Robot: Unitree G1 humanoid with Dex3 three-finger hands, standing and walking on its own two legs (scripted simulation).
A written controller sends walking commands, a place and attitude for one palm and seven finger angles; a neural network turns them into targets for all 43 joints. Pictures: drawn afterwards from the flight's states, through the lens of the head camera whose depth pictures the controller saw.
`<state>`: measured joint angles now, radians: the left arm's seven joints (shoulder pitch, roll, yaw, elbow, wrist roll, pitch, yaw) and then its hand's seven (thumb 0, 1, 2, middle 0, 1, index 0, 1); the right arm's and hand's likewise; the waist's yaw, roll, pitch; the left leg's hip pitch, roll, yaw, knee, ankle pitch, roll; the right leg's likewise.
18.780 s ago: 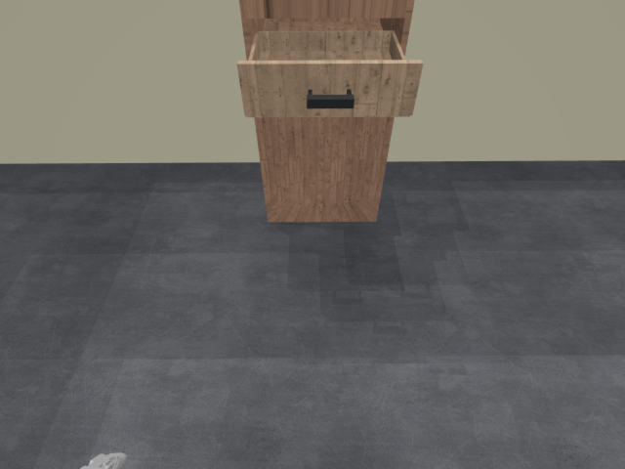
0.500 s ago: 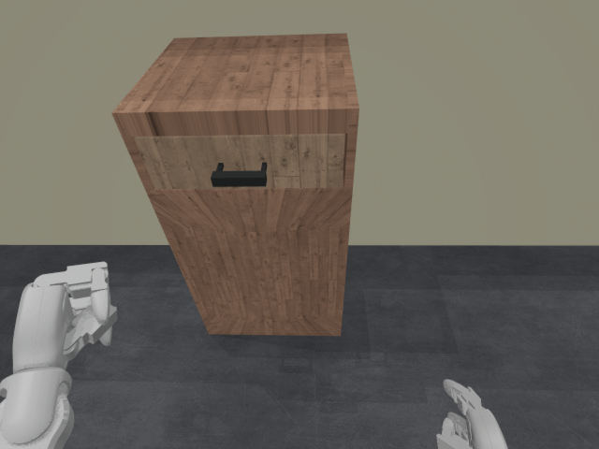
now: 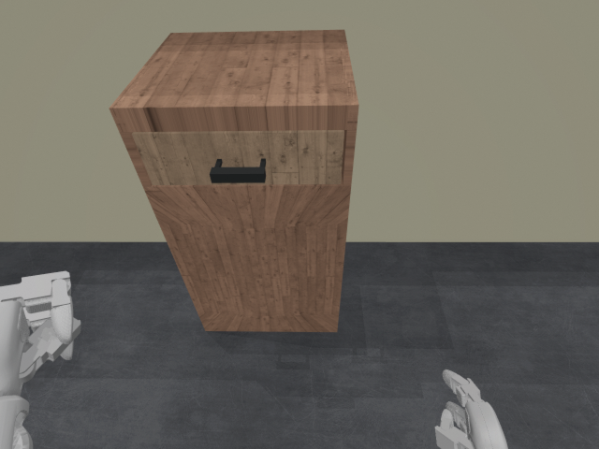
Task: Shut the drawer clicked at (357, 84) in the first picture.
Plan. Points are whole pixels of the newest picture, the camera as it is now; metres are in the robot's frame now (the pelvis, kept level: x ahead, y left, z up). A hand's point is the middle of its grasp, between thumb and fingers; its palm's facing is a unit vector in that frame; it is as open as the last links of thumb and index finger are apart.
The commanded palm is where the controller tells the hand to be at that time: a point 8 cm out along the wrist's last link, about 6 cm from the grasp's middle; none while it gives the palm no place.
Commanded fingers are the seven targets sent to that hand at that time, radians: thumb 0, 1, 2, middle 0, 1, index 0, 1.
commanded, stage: step back with the hand held close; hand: left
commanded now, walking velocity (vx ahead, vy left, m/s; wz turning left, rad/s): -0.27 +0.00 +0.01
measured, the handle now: (239, 168) +0.65 +0.20 +0.01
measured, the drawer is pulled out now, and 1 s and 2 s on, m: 0.00 0.00 0.00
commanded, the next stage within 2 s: stop stepping back and stand still in 1.26 s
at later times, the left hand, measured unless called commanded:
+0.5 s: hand (38, 376) +0.14 +0.26 +0.15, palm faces +0.34 -0.80 -0.50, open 3.2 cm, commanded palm +0.08 +0.30 +0.17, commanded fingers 0.00 0.90 0.90 -1.40 -1.60 -1.40 -1.60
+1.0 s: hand out of the picture +0.07 +0.25 +0.16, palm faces +0.36 -0.81 -0.46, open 3.2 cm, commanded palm +0.01 +0.30 +0.17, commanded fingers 0.00 0.90 0.90 -1.40 -1.60 -1.40 -1.60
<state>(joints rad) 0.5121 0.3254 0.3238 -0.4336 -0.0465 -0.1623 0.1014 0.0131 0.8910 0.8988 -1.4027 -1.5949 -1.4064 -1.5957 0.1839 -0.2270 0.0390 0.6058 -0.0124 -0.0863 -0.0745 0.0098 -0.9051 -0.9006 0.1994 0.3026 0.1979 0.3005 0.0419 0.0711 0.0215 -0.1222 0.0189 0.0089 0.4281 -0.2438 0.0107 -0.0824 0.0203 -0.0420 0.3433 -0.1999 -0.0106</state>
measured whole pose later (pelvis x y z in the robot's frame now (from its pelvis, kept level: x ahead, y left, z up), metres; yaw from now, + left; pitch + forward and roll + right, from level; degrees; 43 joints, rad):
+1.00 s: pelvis -0.11 +0.02 -0.02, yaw +2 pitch +0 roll -2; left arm 0.61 0.40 0.38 -0.62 -0.01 -0.30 0.14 0.01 0.89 0.90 -1.40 -1.59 -1.41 -1.60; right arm 0.18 -0.22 -0.02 0.59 -0.01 -0.06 -0.07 0.01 -0.90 -0.90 0.20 0.30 0.20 0.30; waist -0.02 0.00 0.04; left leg -0.49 -0.02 -0.02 0.65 -0.29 0.02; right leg -0.39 0.04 0.03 0.54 -0.16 0.02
